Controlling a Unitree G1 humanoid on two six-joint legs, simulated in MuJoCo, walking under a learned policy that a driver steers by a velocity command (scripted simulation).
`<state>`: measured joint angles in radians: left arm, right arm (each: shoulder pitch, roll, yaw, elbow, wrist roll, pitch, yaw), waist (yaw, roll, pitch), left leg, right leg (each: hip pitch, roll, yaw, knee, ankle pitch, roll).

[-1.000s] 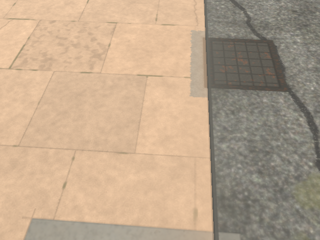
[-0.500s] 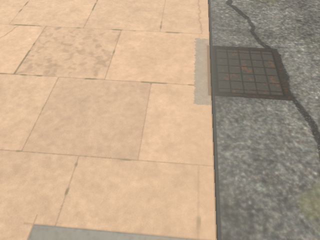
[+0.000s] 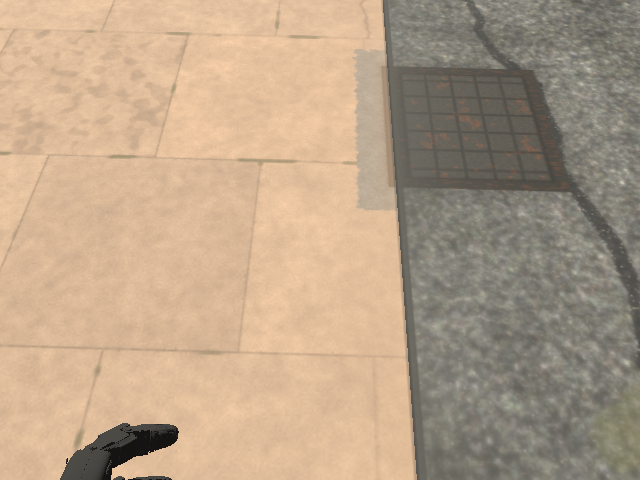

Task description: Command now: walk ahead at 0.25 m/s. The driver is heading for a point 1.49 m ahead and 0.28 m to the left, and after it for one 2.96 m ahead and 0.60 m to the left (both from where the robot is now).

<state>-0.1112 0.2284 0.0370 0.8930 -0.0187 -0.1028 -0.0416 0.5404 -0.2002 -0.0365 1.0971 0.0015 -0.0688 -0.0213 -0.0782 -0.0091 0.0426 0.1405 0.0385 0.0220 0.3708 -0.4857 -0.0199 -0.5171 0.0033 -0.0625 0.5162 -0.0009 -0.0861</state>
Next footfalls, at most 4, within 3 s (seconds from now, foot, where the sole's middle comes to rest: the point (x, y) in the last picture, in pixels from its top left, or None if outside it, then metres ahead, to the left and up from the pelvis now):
0.36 left None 0.20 0.13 -0.75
1.44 left None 0.28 0.16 -0.75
1.94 right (340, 379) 0.65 -0.07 -0.75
2.48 left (222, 270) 0.96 0.19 -0.75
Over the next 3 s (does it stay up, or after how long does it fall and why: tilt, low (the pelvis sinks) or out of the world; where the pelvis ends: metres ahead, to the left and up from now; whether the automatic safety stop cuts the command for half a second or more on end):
stays up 1.10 0.13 0.01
